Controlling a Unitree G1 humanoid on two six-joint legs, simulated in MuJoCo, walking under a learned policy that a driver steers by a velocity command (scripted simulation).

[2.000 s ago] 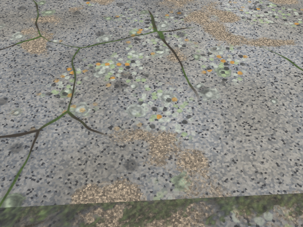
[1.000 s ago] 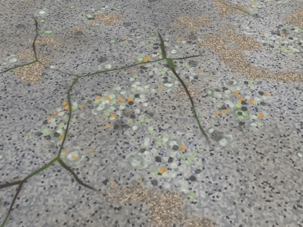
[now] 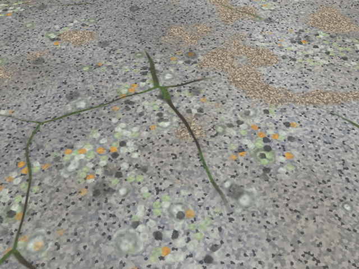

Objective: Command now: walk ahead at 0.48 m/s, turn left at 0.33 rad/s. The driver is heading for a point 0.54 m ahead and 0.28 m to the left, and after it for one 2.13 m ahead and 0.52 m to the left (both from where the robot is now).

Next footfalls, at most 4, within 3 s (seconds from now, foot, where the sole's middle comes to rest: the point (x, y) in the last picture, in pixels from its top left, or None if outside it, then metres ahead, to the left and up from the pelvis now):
0.04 right None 0.16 -0.15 -0.86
0.50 left None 0.40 0.16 -0.86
0.98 right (129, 235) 0.70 0.13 -0.86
1.32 left None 0.52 0.29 -0.86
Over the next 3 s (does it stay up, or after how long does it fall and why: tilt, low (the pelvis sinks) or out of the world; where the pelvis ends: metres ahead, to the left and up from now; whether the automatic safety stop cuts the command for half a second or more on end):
stays up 0.57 0.11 -0.09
